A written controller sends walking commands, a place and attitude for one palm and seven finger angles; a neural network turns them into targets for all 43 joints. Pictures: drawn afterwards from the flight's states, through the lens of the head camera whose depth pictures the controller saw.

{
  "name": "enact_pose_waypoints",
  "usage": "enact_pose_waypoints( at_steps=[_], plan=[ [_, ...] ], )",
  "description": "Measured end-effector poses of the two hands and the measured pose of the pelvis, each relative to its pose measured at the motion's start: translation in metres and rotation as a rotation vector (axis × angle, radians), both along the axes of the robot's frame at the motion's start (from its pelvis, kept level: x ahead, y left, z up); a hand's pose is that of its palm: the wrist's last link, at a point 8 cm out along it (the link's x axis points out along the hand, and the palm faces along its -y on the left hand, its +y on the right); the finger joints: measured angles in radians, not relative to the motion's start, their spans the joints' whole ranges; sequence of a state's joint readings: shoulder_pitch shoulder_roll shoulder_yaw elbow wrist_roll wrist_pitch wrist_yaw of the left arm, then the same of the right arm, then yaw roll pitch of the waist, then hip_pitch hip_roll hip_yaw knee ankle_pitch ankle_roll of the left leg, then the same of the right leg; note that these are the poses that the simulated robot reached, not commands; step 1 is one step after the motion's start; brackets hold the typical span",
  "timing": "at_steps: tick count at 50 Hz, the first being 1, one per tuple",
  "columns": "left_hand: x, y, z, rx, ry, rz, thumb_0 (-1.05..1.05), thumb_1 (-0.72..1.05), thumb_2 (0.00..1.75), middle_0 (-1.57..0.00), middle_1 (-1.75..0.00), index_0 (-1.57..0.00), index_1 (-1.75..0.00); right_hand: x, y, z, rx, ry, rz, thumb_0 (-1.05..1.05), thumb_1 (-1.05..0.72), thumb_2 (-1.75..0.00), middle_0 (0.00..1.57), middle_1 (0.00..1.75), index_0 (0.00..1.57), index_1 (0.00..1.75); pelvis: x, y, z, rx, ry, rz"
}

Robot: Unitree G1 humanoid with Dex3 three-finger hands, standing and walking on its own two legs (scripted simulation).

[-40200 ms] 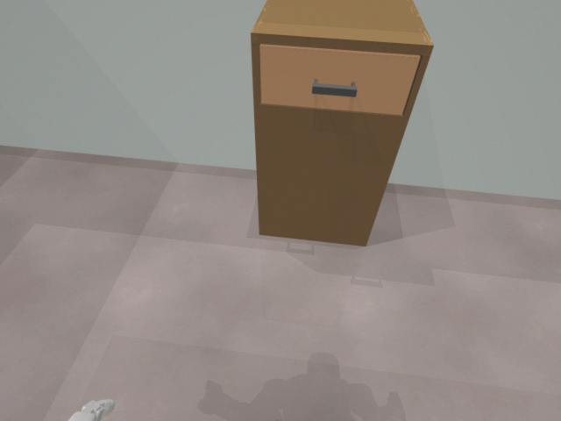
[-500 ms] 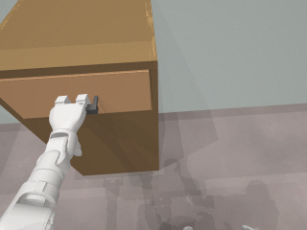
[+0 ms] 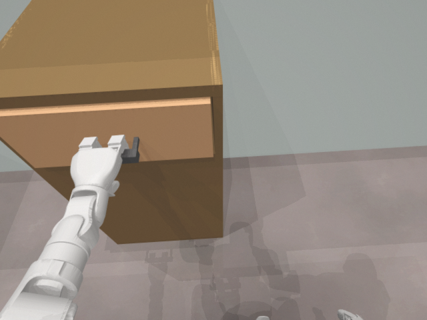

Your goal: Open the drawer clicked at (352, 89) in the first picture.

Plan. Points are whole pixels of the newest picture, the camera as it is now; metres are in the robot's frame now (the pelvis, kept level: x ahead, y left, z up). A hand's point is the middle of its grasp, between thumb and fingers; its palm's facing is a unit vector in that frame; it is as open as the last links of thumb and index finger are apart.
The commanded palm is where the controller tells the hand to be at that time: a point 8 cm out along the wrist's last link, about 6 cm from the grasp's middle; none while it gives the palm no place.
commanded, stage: close the thumb around the handle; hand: left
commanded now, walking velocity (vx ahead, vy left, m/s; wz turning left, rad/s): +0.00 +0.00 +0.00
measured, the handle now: (109, 150) +0.45 +0.25 +0.03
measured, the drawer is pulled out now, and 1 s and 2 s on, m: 0.01 0.08 0.21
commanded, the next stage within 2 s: pull the drawer open in 0.26 s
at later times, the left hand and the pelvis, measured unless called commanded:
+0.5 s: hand (108, 178) +0.39 +0.24 +0.01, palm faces -0.03 -0.01 -1.00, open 5.8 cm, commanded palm +0.34 +0.25 +0.06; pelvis +0.00 +0.00 +0.00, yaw +0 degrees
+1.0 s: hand (103, 206) +0.32 +0.24 +0.00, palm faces +0.00 -0.03 -1.00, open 5.7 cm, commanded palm +0.29 +0.24 +0.06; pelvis +0.01 +0.00 +0.01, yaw +0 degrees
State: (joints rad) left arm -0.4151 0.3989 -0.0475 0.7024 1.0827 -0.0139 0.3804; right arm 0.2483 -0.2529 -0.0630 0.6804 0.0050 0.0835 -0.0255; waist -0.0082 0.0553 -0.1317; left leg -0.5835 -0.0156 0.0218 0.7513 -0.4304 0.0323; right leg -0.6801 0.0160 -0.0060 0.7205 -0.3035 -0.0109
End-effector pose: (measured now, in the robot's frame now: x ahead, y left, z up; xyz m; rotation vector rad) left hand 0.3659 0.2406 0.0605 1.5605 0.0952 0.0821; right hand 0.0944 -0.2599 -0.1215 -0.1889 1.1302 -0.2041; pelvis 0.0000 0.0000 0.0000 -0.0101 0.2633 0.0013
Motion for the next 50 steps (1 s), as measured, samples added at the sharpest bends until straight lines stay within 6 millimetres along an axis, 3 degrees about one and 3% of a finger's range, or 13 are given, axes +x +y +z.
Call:
enact_pose_waypoints(
  at_steps=[9,29,36,50],
  plan=[
    [0.004,0.0,0.001,0.006,0.027,0.004,0.0,0.7,0.81,-0.37,-1.3,-0.39,-1.33,0.0,0.002,0.0,0.001,-0.004,0.005,0.01,-0.9,-0.9,0.2,0.3,0.2,0.3,-0.002,-0.002,0.0,0.003,-0.006,0.003],
    [-0.005,0.0,0.0,-0.009,0.019,0.001,0.0,0.72,0.79,-0.33,-1.34,-0.36,-1.34,-0.006,-0.005,0.002,-0.001,-0.006,-0.023,0.01,-0.9,-0.9,0.2,0.3,0.2,0.3,0.0,-0.003,0.002,0.004,-0.005,-0.015],
    [-0.025,-0.002,-0.001,-0.025,0.005,0.001,0.01,0.73,0.79,-0.31,-1.34,-0.36,-1.33,0.012,-0.002,0.009,0.004,-0.056,-0.017,0.01,-0.9,-0.9,0.2,0.3,0.2,0.3,0.006,-0.002,0.004,0.002,-0.02,-0.021],
    [-0.064,-0.007,-0.002,-0.023,-0.007,0.025,0.01,0.71,0.81,-0.31,-1.35,-0.38,-1.34,0.069,0.016,0.021,0.022,-0.178,0.083,0.01,-0.9,-0.9,0.2,0.3,0.2,0.3,0.006,-0.002,0.006,0.004,-0.063,-0.001]
  ],
)
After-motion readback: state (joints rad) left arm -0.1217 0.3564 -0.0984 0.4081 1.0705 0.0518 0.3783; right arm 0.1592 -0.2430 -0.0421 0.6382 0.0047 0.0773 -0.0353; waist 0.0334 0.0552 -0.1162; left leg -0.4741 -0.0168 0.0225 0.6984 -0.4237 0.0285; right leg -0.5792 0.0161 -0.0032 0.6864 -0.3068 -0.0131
